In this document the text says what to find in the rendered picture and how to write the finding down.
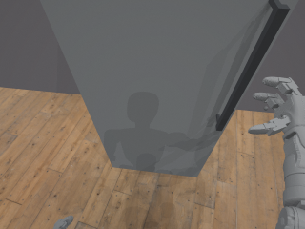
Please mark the fridge door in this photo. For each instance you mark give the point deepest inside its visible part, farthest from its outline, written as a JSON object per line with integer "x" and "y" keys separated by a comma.
{"x": 154, "y": 74}

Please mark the robot right forearm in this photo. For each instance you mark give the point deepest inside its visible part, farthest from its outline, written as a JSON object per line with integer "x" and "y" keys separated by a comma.
{"x": 294, "y": 167}

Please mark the right robot hand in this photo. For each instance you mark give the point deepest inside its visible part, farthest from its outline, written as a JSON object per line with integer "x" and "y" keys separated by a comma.
{"x": 293, "y": 108}

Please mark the handle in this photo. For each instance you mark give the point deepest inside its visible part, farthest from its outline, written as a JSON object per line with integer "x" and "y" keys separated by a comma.
{"x": 263, "y": 43}

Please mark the robot right upper arm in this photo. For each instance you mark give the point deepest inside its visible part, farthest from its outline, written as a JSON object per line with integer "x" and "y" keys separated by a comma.
{"x": 291, "y": 218}

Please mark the left robot hand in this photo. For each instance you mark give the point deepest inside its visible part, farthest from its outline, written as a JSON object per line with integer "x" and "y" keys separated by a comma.
{"x": 63, "y": 223}

